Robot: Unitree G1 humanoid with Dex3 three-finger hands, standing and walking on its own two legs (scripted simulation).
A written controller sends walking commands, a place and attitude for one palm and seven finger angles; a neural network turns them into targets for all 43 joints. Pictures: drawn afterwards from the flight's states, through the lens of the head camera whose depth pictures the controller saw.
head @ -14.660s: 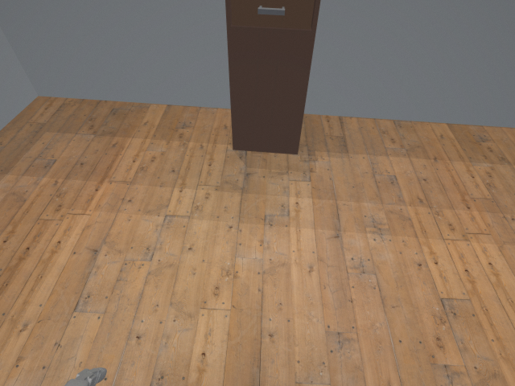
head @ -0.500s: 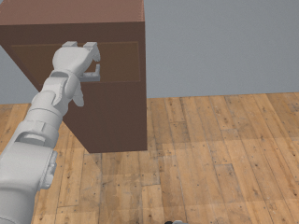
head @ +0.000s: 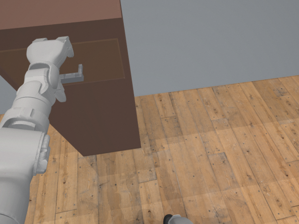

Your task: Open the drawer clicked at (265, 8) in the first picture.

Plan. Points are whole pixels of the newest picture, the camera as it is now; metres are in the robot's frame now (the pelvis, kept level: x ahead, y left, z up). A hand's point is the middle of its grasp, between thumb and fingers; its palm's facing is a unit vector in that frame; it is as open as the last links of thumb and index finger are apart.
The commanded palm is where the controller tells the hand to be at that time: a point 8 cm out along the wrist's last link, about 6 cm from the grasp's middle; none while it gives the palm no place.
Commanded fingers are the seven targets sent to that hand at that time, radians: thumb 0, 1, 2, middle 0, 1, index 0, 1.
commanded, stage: move the hooked fingers above the handle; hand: left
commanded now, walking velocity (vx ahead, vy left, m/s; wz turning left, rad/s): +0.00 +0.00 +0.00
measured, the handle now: (64, 74) +0.57 +0.22 +0.05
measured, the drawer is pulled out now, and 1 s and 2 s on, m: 0.00 0.00 0.00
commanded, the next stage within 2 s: lower the fingers behind the handle in 0.50 s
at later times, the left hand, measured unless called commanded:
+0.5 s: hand (53, 72) +0.52 +0.22 +0.10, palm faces -0.03 -0.01 -1.00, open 13.6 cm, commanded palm +0.50 +0.22 +0.16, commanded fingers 0.00 -0.50 0.30 -0.30 -1.20 -0.30 -1.20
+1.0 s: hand (55, 72) +0.52 +0.21 +0.10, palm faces +0.01 -0.01 -1.00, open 13.7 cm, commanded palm +0.50 +0.21 +0.13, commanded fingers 0.00 -0.50 0.30 -0.30 -1.20 -0.30 -1.20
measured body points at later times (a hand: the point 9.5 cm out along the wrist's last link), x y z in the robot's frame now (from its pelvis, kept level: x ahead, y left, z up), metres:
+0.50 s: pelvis +0.03 +0.00 +0.00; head +0.10 -0.01 +0.44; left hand +0.52 +0.21 +0.15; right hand +0.06 -0.27 -0.13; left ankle -0.02 +0.10 -0.73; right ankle +0.04 -0.11 -0.73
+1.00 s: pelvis +0.03 +0.00 +0.00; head +0.11 -0.01 +0.44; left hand +0.52 +0.21 +0.15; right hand +0.09 -0.27 -0.14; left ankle -0.02 +0.10 -0.73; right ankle +0.04 -0.11 -0.73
